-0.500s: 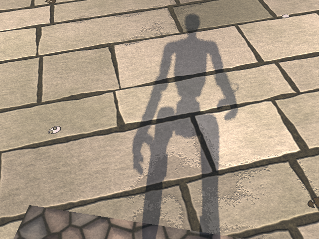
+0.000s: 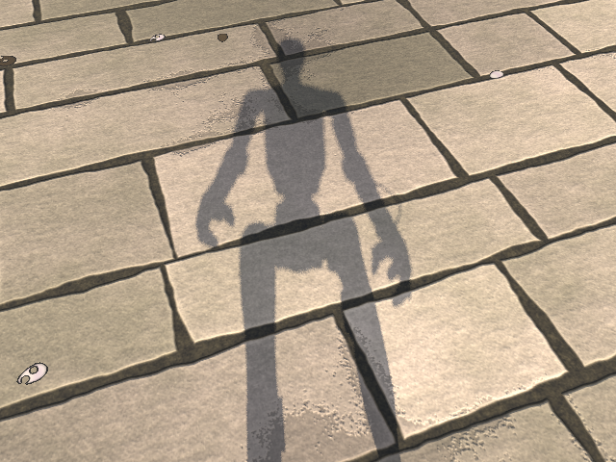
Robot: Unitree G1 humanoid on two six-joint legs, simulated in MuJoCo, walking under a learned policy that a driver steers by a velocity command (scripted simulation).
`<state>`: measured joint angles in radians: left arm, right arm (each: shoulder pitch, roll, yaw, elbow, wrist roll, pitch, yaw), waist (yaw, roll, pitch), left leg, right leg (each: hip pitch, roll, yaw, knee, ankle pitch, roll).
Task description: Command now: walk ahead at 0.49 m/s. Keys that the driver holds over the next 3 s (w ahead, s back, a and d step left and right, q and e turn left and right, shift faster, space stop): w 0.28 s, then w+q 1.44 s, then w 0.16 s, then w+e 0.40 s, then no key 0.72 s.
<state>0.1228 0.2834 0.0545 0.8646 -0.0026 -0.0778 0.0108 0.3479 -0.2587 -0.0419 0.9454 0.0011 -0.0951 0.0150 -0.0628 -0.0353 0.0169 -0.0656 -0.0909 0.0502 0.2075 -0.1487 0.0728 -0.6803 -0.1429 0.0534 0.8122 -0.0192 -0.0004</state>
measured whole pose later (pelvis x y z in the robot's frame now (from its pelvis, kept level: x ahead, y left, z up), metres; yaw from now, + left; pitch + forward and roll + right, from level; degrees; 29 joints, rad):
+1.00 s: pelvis +0.56 +0.03 +0.00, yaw +21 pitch +1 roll +0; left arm 0.11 0.30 0.05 0.78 0.01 -0.11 0.00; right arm 0.29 -0.27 -0.07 0.77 0.01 -0.06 0.02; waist -0.03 -0.03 0.05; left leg -0.23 -0.12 -0.05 0.37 -0.15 0.10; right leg -0.60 -0.10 0.07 1.01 -0.28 0.03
